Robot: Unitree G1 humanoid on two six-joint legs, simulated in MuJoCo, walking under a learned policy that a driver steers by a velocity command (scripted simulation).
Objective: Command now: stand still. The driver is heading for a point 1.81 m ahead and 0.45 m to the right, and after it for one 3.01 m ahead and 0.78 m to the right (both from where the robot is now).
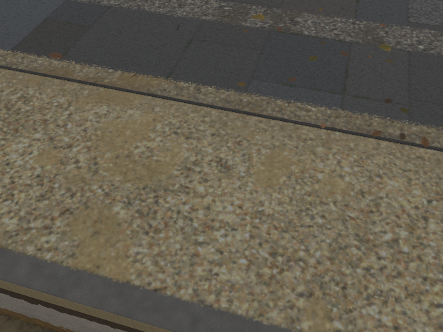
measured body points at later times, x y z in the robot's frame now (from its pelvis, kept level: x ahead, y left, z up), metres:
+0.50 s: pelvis +0.01 -0.02 +0.00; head +0.01 -0.02 +0.45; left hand +0.05 +0.24 -0.15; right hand +0.06 -0.28 -0.15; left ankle +0.02 +0.13 -0.75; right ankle -0.02 -0.11 -0.75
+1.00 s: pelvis +0.12 +0.04 +0.00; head +0.13 +0.06 +0.45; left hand +0.21 +0.30 -0.14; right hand +0.08 -0.25 -0.12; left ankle +0.04 +0.11 -0.75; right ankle +0.10 -0.12 -0.68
